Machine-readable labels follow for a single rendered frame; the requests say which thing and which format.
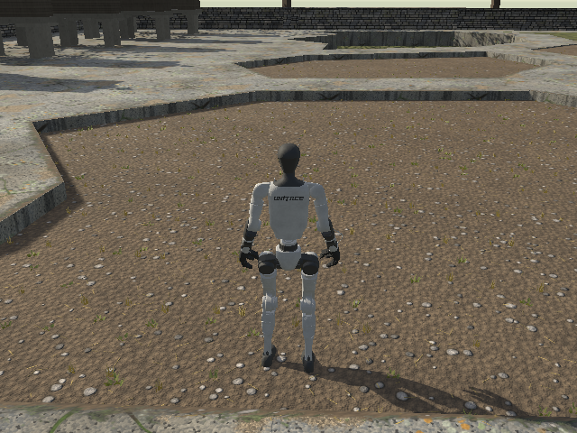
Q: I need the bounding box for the robot left upper arm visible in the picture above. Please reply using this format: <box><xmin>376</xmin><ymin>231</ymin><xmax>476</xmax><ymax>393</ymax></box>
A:
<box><xmin>247</xmin><ymin>182</ymin><xmax>270</xmax><ymax>232</ymax></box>

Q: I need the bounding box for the robot right hand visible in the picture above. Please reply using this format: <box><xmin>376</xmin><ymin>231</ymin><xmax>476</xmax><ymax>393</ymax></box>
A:
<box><xmin>319</xmin><ymin>247</ymin><xmax>340</xmax><ymax>267</ymax></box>

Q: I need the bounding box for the robot right foot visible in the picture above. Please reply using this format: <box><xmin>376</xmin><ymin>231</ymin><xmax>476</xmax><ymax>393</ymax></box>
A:
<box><xmin>301</xmin><ymin>350</ymin><xmax>315</xmax><ymax>373</ymax></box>

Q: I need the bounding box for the right robot forearm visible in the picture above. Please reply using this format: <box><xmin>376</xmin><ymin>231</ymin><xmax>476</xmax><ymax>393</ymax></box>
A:
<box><xmin>321</xmin><ymin>218</ymin><xmax>338</xmax><ymax>252</ymax></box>

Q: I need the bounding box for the robot left hand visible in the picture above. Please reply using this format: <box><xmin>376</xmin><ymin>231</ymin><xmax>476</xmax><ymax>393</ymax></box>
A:
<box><xmin>239</xmin><ymin>250</ymin><xmax>259</xmax><ymax>269</ymax></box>

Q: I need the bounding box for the right robot thigh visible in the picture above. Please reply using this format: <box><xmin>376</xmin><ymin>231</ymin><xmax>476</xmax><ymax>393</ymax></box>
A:
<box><xmin>300</xmin><ymin>252</ymin><xmax>319</xmax><ymax>315</ymax></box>

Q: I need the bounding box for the robot right upper arm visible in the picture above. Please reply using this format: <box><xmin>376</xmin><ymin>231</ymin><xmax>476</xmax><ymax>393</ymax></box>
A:
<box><xmin>307</xmin><ymin>182</ymin><xmax>331</xmax><ymax>233</ymax></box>

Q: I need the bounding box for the left robot forearm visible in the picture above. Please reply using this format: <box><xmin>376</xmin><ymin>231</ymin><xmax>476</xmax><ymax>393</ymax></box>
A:
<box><xmin>241</xmin><ymin>218</ymin><xmax>257</xmax><ymax>253</ymax></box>

